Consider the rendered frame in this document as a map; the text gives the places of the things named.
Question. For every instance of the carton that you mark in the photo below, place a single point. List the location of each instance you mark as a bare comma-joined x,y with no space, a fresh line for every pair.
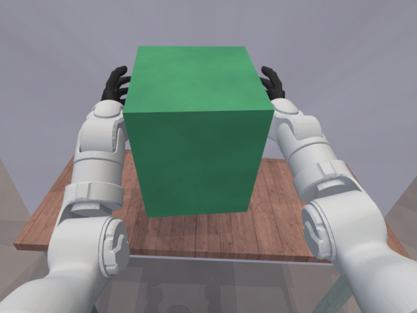
197,119

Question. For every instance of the left robot forearm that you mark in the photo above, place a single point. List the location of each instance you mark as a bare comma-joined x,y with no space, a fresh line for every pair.
95,188

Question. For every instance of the right robot hand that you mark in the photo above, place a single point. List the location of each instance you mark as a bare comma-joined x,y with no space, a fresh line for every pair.
273,85

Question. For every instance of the right robot upper arm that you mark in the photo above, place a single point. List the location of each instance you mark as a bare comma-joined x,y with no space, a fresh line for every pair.
347,230

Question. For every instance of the table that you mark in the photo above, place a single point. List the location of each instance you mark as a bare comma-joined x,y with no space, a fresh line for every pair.
270,230

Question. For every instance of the left robot hand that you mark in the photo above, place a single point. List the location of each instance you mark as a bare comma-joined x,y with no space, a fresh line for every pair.
112,91

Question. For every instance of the right robot forearm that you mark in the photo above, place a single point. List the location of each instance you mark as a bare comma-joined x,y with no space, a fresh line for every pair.
316,170

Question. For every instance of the left robot upper arm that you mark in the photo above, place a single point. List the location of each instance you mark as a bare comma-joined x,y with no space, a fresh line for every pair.
84,254

